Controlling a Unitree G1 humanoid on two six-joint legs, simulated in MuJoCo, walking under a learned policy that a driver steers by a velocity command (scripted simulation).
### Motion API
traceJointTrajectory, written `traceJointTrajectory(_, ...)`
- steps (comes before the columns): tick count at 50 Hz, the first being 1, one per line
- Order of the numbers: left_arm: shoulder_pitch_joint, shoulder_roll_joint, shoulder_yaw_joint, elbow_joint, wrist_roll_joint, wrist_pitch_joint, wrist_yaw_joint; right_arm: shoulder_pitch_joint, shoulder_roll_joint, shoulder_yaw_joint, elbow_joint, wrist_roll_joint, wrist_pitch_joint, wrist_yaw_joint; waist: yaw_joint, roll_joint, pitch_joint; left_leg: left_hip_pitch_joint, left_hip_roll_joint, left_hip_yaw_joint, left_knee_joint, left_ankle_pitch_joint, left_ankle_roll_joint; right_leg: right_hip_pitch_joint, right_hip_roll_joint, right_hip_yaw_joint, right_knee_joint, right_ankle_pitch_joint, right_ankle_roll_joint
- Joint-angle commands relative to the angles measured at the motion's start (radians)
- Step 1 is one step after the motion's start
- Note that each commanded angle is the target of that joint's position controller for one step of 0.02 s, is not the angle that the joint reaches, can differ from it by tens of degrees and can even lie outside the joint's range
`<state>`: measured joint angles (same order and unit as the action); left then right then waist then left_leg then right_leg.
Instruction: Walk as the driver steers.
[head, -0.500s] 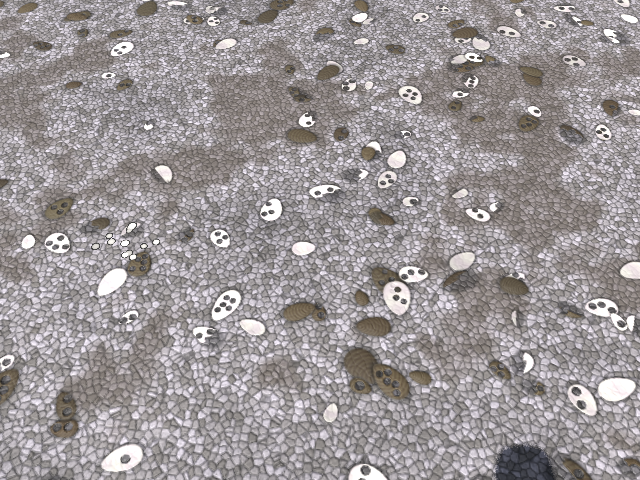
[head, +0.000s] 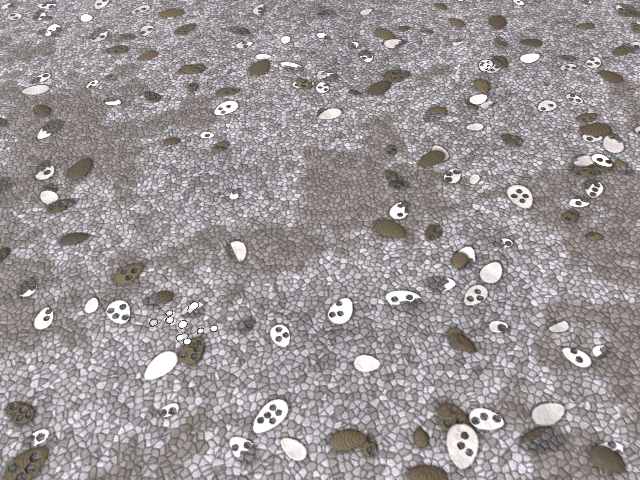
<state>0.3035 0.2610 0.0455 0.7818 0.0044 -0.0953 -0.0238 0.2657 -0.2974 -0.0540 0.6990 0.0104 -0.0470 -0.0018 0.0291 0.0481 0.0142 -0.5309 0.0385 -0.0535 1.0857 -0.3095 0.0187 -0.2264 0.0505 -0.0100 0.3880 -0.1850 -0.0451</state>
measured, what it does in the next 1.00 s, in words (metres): walks ahead: left foot, then right foot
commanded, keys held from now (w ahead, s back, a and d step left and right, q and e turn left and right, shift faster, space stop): w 0.10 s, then no key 0.90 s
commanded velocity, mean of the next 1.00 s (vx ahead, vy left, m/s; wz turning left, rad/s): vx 0.17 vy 0.00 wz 0.04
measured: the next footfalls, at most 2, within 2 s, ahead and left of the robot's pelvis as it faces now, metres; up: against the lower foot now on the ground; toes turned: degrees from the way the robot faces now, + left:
left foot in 0.28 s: +0.32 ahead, +0.14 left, +0.00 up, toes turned +0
right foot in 0.58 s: +0.28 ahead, -0.11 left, +0.00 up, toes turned +0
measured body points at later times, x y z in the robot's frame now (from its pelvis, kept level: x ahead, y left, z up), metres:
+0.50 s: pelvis +0.20 +0.04 -0.01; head +0.23 +0.05 +0.44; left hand +0.28 +0.32 -0.14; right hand +0.37 -0.20 -0.11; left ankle +0.28 +0.14 -0.74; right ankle +0.18 -0.11 -0.71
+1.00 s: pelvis +0.26 +0.02 -0.01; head +0.27 +0.01 +0.44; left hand +0.33 +0.27 -0.14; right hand +0.36 -0.25 -0.14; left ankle +0.28 +0.14 -0.74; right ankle +0.24 -0.11 -0.74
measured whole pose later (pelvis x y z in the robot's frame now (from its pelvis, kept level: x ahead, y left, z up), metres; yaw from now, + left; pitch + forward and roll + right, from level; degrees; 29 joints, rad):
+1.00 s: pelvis +0.26 +0.02 -0.01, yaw +0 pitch -1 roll +0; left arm 0.21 0.22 0.02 0.96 0.00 -0.01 0.03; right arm 0.16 -0.24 -0.04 0.98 0.00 0.01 -0.03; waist 0.00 0.00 0.04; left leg -0.24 0.00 -0.01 0.49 -0.23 -0.01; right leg -0.18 -0.02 0.00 0.51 -0.31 0.01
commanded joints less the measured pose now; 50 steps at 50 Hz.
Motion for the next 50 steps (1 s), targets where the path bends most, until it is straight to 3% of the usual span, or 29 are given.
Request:
traceJointTrajectory(1, -0.014, 0.155, 0.034, -0.044, -0.009, -0.017, 0.007, -0.043, -0.043, -0.009, -0.086, -0.006, -0.018, 0.001, -0.009, -0.146, 0.003, -0.158, 0.065, -0.016, -0.126, 0.086, -0.02, 0.106, -0.27, 0.269, -0.235, 0.123, -0.189)
traceJointTrajectory(5, 0.026, 0.175, 0.037, -0.013, -0.02, -0.004, 0.013, -0.161, -0.02, 0.002, -0.104, -0.005, -0.027, 0.01, 0.032, -0.122, 0.019, -0.121, 0.053, 0.011, -0.363, 0.282, -0.031, 0.121, -0.24, 0.166, -0.252, 0.189, -0.162)
traceJointTrajectory(10, 0.096, 0.178, 0.03, 0.043, -0.018, 0.027, 0.023, -0.264, -0.016, 0.001, -0.129, -0.004, -0.046, 0.035, 0.055, -0.132, 0.012, 0.006, -0.016, 0.043, -0.542, 0.388, -0.013, 0.167, -0.233, 0.1, -0.141, 0.467, -0.118)
traceJointTrajectory(12, 0.078, 0.191, 0.033, 0.048, -0.02, 0.036, 0.028, -0.241, -0.041, -0.009, -0.125, -0.009, -0.048, 0.042, 0.023, -0.146, -0.014, 0.068, -0.03, 0.032, -0.59, 0.352, 0.016, 0.203, -0.245, 0.115, -0.069, 0.514, -0.093)
traceJointTrajectory(14, 0.043, 0.191, 0.032, 0.041, -0.022, 0.04, 0.032, -0.088, -0.089, -0.031, -0.073, -0.026, -0.05, 0.033, -0.065, -0.121, -0.099, 0.303, -0.048, 0.053, -0.677, 0.468, 0.06, 0.174, -0.191, 0.086, 0.109, 0.606, -0.047)
traceJointTrajectory(15, 0.048, 0.152, 0.016, 0.019, -0.001, 0.033, 0.034, 0.014, -0.155, -0.044, -0.057, -0.042, -0.05, 0.022, -0.097, -0.039, -0.216, 0.54, 0.085, -0.057, -0.611, 0.843, 0.113, 0.051, -0.135, 0.051, 0.301, 0.411, -0.001)
traceJointTrajectory(16, 0.21, 0.048, -0.021, 0.035, 0.016, 0.027, 0.025, 0.045, -0.179, -0.04, -0.059, -0.059, -0.034, 0.014, -0.05, 0.184, -0.369, 0.873, 0.358, -0.344, -0.541, 1.153, 0.304, -0.249, -0.026, 0.029, 0.645, -0.269, 0.076)
traceJointTrajectory(17, 0.239, 0.101, -0.013, 0.07, -0.006, 0.032, 0.019, 0.079, -0.1, -0.024, -0.04, -0.032, -0.018, 0.019, -0.076, 0.163, -0.474, 0.866, 0.38, -0.432, -0.572, 1.035, 0.34, -0.283, -0.031, 0.128, 0.763, -0.528, 0.089)
traceJointTrajectory(18, 0.154, 0.169, 0.008, 0.053, -0.025, 0.041, 0.019, 0.023, -0.08, -0.015, -0.04, -0.018, -0.009, 0.023, -0.079, 0.094, -0.355, 0.749, 0.317, -0.353, -0.617, 0.894, 0.296, -0.322, -0.068, 0.132, 0.803, -0.502, 0.096)
traceJointTrajectory(19, 0.014, 0.151, 0.007, 0.02, -0.017, 0.061, 0.034, -0.062, -0.052, -0.003, -0.036, -0.021, -0.003, 0.024, -0.068, -0.004, -0.215, 0.598, 0.236, -0.274, -0.693, 0.722, 0.214, -0.337, -0.096, 0.087, 0.745, -0.44, 0.092)
traceJointTrajectory(20, 0.046, 0.133, 0.006, 0.025, -0.014, 0.078, 0.041, -0.127, -0.048, 0.002, -0.041, -0.026, -0.009, 0.025, -0.021, 0.049, -0.17, 0.483, 0.254, -0.252, -0.708, 0.715, 0.243, -0.293, -0.122, 0.105, 0.708, -0.397, 0.11)
traceJointTrajectory(21, 0.083, 0.121, 0.005, 0.035, -0.007, 0.1, 0.048, -0.183, -0.053, -0.001, -0.037, -0.026, -0.009, 0.028, 0.019, 0.09, -0.143, 0.363, 0.234, -0.222, -0.749, 0.611, 0.238, -0.21, -0.149, 0.103, 0.607, -0.355, 0.127)
traceJointTrajectory(22, 0.094, 0.113, 0.005, 0.047, -0.004, 0.11, 0.051, -0.211, -0.057, -0.005, -0.032, -0.034, -0.004, 0.03, 0.03, 0.111, -0.114, 0.266, 0.18, -0.16, -0.776, 0.544, 0.217, -0.127, -0.132, 0.077, 0.528, -0.339, 0.137)
traceJointTrajectory(23, 0.095, 0.096, 0.003, 0.058, -0.005, 0.113, 0.057, -0.223, -0.064, -0.01, -0.023, -0.042, 0.003, 0.025, 0.035, 0.102, -0.118, 0.234, 0.152, -0.129, -0.786, 0.486, 0.206, -0.082, -0.111, 0.047, 0.466, -0.324, 0.137)
traceJointTrajectory(25, 0.08, 0.083, 0.0, 0.066, 0.003, 0.116, 0.059, -0.216, -0.063, -0.007, -0.007, -0.037, 0.007, 0.019, 0.024, 0.078, -0.152, 0.216, 0.16, -0.117, -0.789, 0.448, 0.205, 0.0, -0.11, 0.038, 0.349, -0.174, 0.126)
traceJointTrajectory(27, 0.063, 0.074, 0.0, 0.072, 0.009, 0.121, 0.055, -0.228, -0.063, -0.005, 0.011, -0.028, 0.014, 0.011, 0.031, 0.064, -0.146, 0.164, 0.143, -0.101, -0.798, 0.213, 0.177, 0.098, -0.099, 0.023, 0.224, -0.015, 0.102)
traceJointTrajectory(29, 0.019, 0.084, 0.001, 0.057, 0.031, 0.124, 0.053, -0.206, -0.028, 0.009, 0.041, -0.027, 0.018, 0.01, 0.028, 0.045, -0.088, 0.089, 0.091, -0.093, -0.817, -0.136, 0.099, 0.156, -0.106, 0.038, 0.128, 0.046, 0.066)
traceJointTrajectory(30, -0.012, 0.11, 0.003, 0.034, 0.034, 0.124, 0.057, -0.181, -0.019, 0.014, 0.06, -0.034, 0.021, 0.01, 0.014, 0.016, -0.032, 0.068, 0.058, -0.084, -0.804, -0.238, 0.051, 0.13, -0.153, 0.09, 0.053, 0.018, 0.04)
traceJointTrajectory(31, -0.051, 0.184, 0.022, 0.036, 0.018, 0.124, 0.063, -0.14, -0.032, 0.007, 0.064, -0.03, 0.024, 0.008, -0.04, -0.102, 0.024, 0.107, 0.004, -0.034, -0.786, -0.201, 0.016, 0.006, -0.16, 0.09, 0.041, -0.161, 0.009)
traceJointTrajectory(32, -0.067, 0.152, 0.02, 0.042, 0.014, 0.116, 0.062, -0.16, -0.044, 0.006, 0.073, -0.033, 0.027, 0.0, -0.021, -0.131, 0.045, 0.196, -0.017, -0.004, -0.734, -0.125, -0.006, -0.097, -0.14, 0.091, 0.001, -0.283, 0.005)
traceJointTrajectory(34, -0.085, 0.099, 0.004, 0.053, 0.021, 0.096, 0.06, -0.146, -0.033, 0.004, 0.091, -0.027, 0.03, -0.012, -0.036, -0.154, 0.038, 0.273, -0.015, 0.004, -0.69, -0.022, 0.003, -0.134, -0.136, 0.091, -0.025, -0.245, 0.033)
traceJointTrajectory(36, -0.083, 0.085, 0.0, 0.064, 0.013, 0.076, 0.055, -0.12, -0.031, 0.003, 0.118, -0.03, 0.033, -0.016, -0.037, -0.141, 0.016, 0.294, -0.017, 0.011, -0.671, 0.065, 0.01, -0.097, -0.132, 0.085, -0.007, -0.145, 0.045)
traceJointTrajectory(39, -0.067, 0.099, 0.001, 0.085, 0.006, 0.066, 0.054, -0.116, -0.03, 0.002, 0.15, -0.024, 0.03, -0.016, -0.028, -0.1, -0.019, 0.324, -0.013, 0.013, -0.653, 0.187, 0.011, -0.049, -0.125, 0.074, 0.024, -0.017, 0.043)
traceJointTrajectory(50, -0.065, 0.086, -0.005, 0.154, -0.001, 0.077, 0.052, -0.114, -0.044, -0.003, 0.263, -0.012, 0.052, -0.031, -0.026, -0.047, -0.032, 0.386, -0.005, 0.017, -0.636, 0.331, 0.001, 0.008, -0.103, 0.047, 0.033, 0.148, 0.033)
